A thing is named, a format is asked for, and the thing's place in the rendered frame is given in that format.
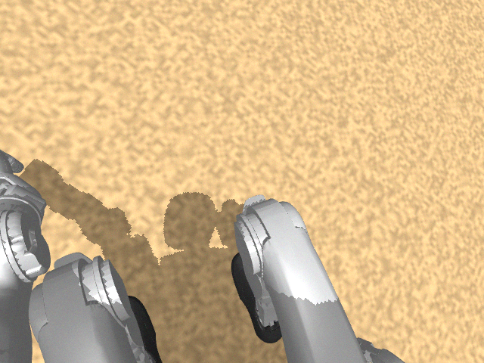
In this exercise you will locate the right robot hand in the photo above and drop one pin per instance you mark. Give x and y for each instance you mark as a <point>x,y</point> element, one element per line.
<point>374,355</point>

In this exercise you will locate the left robot hand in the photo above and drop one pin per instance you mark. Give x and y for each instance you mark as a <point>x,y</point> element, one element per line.
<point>9,164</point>

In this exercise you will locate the left robot foot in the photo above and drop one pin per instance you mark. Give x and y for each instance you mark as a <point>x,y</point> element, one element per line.
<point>146,328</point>

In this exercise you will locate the left robot arm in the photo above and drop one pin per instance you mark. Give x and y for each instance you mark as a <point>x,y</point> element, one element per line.
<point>24,255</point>

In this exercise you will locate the right robot foot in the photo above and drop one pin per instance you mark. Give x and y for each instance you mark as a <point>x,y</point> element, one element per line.
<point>266,334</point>

